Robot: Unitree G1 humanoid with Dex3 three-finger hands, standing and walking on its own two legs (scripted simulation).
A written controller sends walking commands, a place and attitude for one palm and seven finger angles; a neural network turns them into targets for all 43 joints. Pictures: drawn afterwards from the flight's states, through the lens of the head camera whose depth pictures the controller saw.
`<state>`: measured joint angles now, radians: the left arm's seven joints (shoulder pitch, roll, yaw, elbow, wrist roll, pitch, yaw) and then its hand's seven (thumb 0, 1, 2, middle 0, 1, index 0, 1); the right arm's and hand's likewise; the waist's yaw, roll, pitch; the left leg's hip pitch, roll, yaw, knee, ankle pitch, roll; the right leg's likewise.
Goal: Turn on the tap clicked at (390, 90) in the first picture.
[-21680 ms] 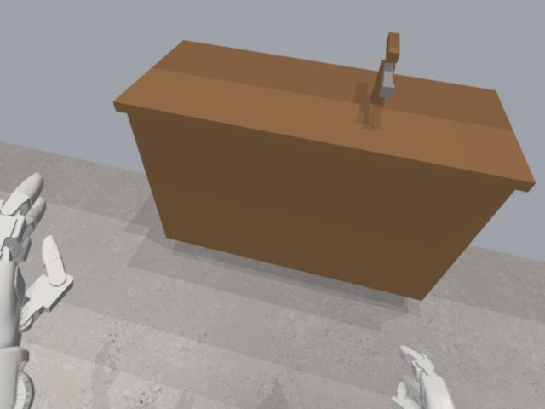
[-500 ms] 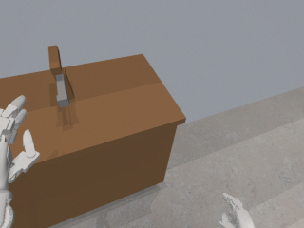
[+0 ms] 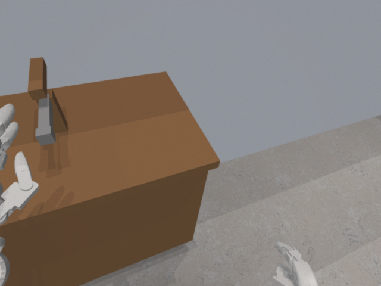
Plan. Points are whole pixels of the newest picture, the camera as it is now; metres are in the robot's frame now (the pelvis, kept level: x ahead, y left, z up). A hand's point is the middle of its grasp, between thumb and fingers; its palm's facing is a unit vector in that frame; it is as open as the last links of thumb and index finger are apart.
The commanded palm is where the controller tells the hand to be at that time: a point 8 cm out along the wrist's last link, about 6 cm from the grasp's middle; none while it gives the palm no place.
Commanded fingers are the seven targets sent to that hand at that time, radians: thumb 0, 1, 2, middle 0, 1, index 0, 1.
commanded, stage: shuffle to correct the standing spot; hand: left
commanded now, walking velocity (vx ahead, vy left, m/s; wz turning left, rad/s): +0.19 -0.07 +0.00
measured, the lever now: (45, 135) +0.36 +0.34 +0.11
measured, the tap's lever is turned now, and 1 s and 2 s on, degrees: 0 0 0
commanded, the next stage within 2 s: come to a stop and stand still in 0.42 s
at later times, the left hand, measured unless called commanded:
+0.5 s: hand (80, 165) +0.26 +0.21 +0.17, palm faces +0.48 -0.83 -0.28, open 7.4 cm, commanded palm +0.19 +0.23 +0.20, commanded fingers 0.00 0.90 0.90 -0.20 -0.30 -0.20 -0.30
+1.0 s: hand (89, 148) +0.30 +0.21 +0.16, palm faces +0.46 -0.82 -0.34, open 7.4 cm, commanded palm +0.24 +0.24 +0.20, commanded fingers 0.00 0.90 0.90 -0.20 -0.30 -0.20 -0.30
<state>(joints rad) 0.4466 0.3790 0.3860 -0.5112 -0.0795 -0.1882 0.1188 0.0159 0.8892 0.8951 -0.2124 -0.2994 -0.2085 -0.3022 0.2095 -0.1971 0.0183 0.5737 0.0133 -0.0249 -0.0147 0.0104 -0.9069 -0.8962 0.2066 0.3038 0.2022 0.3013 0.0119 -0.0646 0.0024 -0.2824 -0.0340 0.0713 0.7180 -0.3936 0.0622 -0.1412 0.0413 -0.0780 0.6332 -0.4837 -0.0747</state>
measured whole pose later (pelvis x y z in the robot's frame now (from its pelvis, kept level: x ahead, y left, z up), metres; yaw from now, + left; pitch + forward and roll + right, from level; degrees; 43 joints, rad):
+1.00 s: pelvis +0.10 -0.05 +0.01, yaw +4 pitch -2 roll +0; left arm 0.46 0.32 0.33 -0.51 -0.05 -0.15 0.14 0.02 0.89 0.90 -0.21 -0.30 -0.21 -0.30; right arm 0.18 -0.18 0.00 0.61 0.01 -0.09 -0.05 0.01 -0.91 -0.90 0.21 0.30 0.20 0.30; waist 0.03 -0.03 0.10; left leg -0.27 0.02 0.02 0.56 -0.25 0.01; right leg -0.23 -0.04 -0.05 0.56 -0.29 0.02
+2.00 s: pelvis +0.11 -0.01 +0.02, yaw +4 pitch -1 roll -2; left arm 0.40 0.36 0.36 -0.49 -0.03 -0.24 0.10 0.02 0.89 0.90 -0.21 -0.30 -0.21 -0.30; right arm 0.21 -0.19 0.01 0.60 0.00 -0.15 -0.02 0.01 -0.91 -0.90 0.21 0.30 0.20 0.30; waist 0.03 -0.04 0.06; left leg -0.24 -0.01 0.04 0.48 -0.23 0.05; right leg -0.17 -0.03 0.01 0.39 -0.21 0.05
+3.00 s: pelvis +0.01 -0.03 +0.02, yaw +3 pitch -1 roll -2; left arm 0.43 0.36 0.38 -0.54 -0.03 -0.23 0.12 0.02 0.89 0.90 -0.21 -0.30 -0.21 -0.30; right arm 0.23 -0.16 0.01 0.60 0.00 -0.13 -0.01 0.01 -0.91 -0.90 0.21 0.30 0.20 0.30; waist 0.02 -0.01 0.04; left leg -0.27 0.02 0.03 0.57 -0.29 0.03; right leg -0.21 0.01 -0.07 0.47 -0.23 -0.01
